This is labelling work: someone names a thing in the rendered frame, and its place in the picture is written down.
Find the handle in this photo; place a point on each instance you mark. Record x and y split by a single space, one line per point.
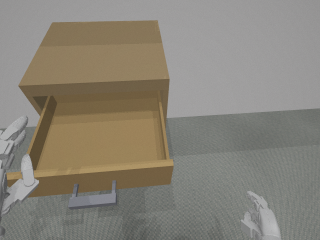
92 201

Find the drawer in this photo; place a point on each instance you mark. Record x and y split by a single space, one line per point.
97 138

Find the left robot hand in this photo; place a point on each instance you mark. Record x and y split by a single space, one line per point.
10 141

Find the right robot hand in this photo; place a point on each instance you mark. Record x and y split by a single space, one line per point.
265 222

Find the cabinet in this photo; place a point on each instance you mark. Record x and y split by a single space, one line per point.
92 57

